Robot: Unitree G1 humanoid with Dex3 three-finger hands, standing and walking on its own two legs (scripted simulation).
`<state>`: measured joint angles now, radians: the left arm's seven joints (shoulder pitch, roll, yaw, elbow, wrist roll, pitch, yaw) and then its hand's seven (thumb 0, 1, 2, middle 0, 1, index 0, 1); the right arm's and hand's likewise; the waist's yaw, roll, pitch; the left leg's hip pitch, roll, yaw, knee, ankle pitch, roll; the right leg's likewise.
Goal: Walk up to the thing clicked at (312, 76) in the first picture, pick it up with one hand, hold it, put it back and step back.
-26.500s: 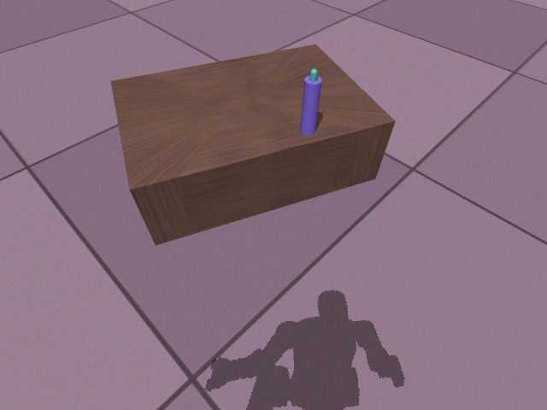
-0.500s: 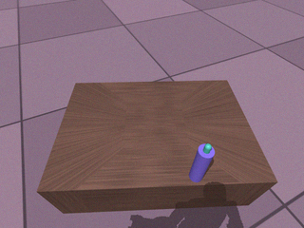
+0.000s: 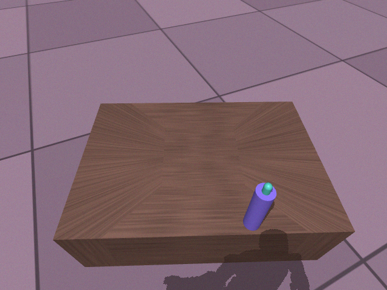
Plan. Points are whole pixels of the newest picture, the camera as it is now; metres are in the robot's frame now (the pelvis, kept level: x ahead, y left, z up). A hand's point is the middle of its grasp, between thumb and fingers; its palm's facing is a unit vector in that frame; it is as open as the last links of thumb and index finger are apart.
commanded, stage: stand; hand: right
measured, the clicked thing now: (259, 205) +0.44 -0.22 -0.28
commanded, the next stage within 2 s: step back in 1.46 s
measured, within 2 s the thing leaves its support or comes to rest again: neither
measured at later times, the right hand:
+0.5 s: hand out of the picture +0.07 -0.25 -0.16, palm faces -0.03 +0.94 -0.35, open 7.4 cm
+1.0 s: hand out of the picture +0.09 -0.25 -0.16, palm faces -0.04 +0.94 -0.34, open 7.4 cm
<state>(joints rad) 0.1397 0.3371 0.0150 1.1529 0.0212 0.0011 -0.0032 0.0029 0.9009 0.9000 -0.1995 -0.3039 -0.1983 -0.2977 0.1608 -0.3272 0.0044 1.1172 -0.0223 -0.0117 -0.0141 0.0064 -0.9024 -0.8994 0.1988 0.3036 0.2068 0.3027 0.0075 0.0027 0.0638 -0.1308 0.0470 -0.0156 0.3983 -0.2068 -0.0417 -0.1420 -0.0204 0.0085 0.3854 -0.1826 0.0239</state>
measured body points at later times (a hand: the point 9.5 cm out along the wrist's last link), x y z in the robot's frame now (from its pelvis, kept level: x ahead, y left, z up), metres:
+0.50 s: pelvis +0.01 +0.00 +0.00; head +0.01 +0.00 +0.45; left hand +0.07 +0.30 -0.13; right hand +0.08 -0.30 -0.13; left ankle +0.01 +0.15 -0.74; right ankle +0.02 -0.14 -0.74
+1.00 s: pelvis +0.02 +0.00 +0.00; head +0.03 +0.00 +0.45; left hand +0.08 +0.30 -0.13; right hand +0.09 -0.30 -0.13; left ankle +0.01 +0.15 -0.74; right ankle +0.02 -0.14 -0.74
